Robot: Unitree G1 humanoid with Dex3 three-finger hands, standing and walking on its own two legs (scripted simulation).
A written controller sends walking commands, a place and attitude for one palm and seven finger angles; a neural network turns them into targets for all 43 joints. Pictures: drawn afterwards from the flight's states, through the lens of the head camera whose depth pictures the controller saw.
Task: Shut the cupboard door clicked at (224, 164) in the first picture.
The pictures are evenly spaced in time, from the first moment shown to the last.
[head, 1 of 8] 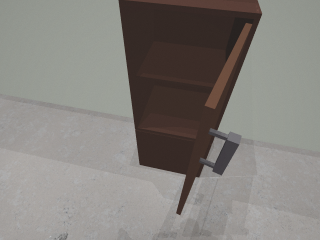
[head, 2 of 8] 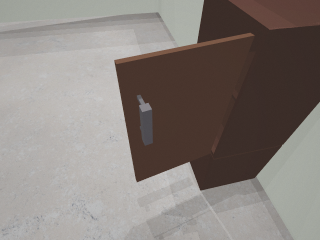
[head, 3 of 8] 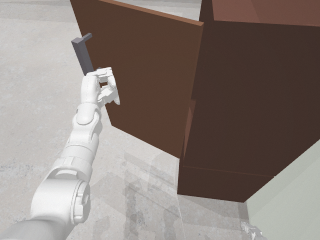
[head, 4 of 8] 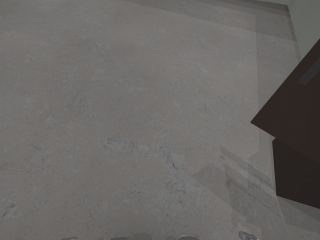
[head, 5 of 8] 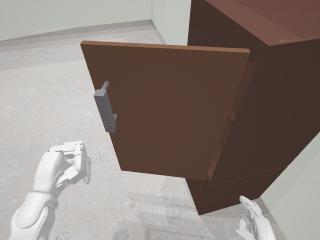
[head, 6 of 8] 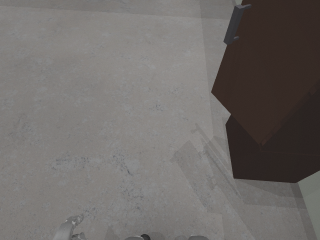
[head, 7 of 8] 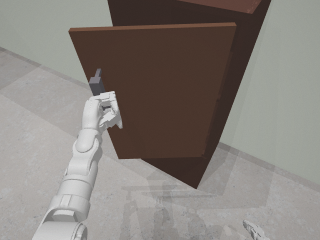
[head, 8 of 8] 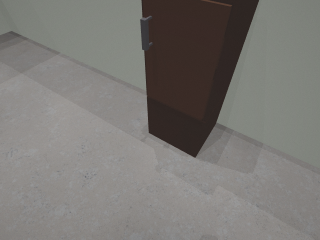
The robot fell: no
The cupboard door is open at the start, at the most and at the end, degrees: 76 101 0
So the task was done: yes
